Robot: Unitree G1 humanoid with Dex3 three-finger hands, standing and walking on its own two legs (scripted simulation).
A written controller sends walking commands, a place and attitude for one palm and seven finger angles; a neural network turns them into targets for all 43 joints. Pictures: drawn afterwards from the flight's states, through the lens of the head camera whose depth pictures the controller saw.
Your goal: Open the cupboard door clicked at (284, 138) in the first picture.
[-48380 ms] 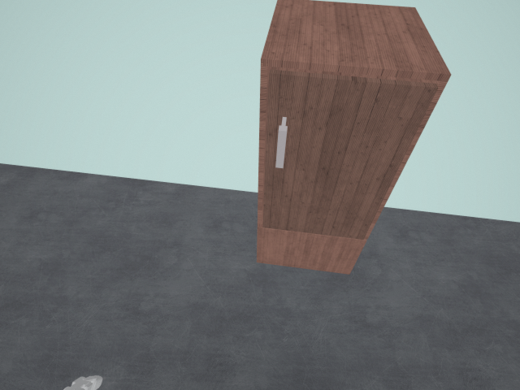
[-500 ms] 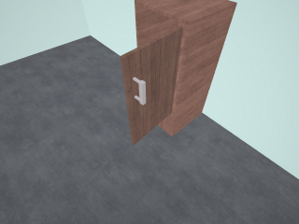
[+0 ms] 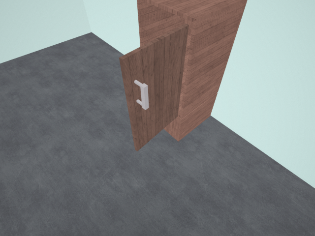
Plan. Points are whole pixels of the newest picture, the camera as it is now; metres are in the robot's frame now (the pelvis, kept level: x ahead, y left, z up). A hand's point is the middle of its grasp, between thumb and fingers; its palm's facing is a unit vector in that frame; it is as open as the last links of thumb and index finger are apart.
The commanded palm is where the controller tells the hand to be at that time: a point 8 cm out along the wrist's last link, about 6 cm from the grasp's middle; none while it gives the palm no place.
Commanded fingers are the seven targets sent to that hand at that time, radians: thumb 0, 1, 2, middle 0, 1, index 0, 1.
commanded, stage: look to check the result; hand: left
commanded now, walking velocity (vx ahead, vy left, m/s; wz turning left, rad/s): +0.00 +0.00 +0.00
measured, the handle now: (141, 94) +0.63 +0.10 -0.05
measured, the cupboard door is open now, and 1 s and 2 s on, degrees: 95 95 95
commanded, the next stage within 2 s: stand and wait in 0.34 s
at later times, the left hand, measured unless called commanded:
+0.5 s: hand out of the picture +0.02 +0.16 -0.17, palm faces +0.04 -0.98 -0.20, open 7.4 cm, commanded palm none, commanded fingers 0.00 0.90 0.90 -0.20 -0.30 -0.20 -0.30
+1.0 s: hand out of the picture +0.02 +0.17 -0.17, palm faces +0.04 -0.98 -0.21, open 7.4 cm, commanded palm none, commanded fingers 0.00 0.90 0.90 -0.20 -0.30 -0.20 -0.30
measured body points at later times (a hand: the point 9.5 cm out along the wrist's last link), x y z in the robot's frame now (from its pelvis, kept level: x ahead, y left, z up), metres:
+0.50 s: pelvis +0.02 -0.01 +0.00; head +0.03 -0.02 +0.45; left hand +0.01 +0.21 -0.16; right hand +0.03 -0.24 -0.16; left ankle +0.05 +0.13 -0.74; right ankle -0.03 -0.10 -0.74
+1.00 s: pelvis +0.03 -0.01 +0.00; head +0.04 -0.01 +0.45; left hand +0.02 +0.22 -0.16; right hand +0.03 -0.24 -0.16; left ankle +0.05 +0.13 -0.74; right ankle -0.03 -0.10 -0.74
